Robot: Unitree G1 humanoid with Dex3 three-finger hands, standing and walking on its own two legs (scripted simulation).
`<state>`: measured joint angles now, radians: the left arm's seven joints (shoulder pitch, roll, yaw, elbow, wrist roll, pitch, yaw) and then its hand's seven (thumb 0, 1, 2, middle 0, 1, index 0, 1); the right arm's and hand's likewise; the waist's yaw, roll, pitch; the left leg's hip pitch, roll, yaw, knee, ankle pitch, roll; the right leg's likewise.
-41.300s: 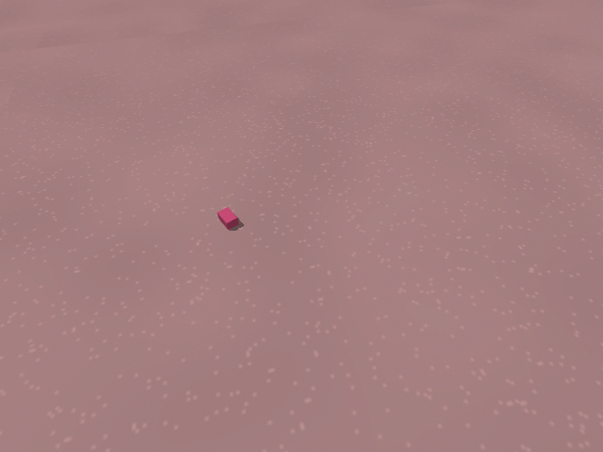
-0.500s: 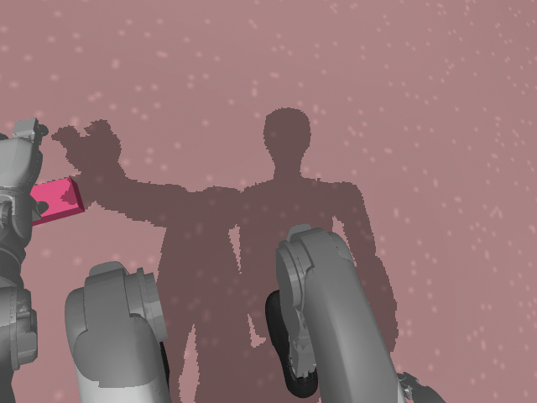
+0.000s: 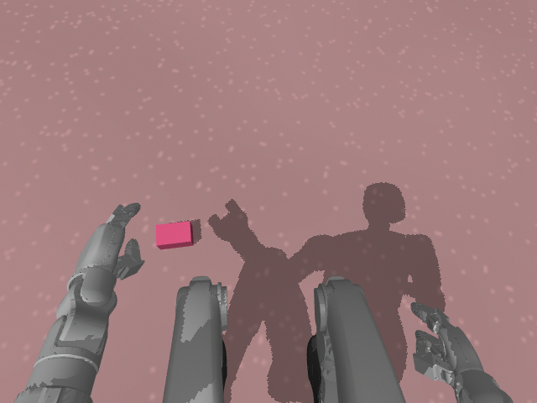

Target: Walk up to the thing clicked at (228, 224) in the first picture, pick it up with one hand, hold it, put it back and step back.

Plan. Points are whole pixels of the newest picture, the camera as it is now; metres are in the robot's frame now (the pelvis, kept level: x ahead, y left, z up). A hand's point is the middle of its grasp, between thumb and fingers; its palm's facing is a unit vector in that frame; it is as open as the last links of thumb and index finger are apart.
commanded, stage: home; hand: left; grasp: from above
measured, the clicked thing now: (175, 235) +0.47 +0.26 -0.45
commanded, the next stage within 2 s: none
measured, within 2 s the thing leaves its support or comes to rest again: neither
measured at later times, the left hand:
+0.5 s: hand (78, 298) +0.25 +0.21 +0.11, palm faces +0.14 -0.97 -0.21, open 7.4 cm
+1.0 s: hand out of the picture +0.22 +0.20 +0.19, palm faces +0.16 -0.97 -0.19, open 7.4 cm
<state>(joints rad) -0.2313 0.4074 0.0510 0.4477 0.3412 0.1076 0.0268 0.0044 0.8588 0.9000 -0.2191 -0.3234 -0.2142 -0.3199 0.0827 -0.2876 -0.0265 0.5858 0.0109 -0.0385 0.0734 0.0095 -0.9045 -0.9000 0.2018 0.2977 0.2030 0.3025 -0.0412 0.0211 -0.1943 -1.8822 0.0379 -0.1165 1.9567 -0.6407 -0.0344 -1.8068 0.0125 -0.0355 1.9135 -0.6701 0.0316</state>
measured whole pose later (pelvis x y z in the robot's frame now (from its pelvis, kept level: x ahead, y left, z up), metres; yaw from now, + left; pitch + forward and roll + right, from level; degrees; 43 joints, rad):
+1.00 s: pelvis +0.08 +0.01 +0.24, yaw +6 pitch +10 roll -3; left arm 0.50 0.22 0.04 -0.13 -0.05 0.47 0.02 0.01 0.91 0.90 -0.20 -0.30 -0.20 -0.30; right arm 0.27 -0.21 0.04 0.52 0.01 -0.24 -0.18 0.02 -0.90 -0.90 0.20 0.30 0.21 0.30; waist -0.03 0.04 -0.17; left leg -0.72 0.03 -0.07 1.02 -0.47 -0.02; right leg -0.63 -0.02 -0.05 0.95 -0.49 0.03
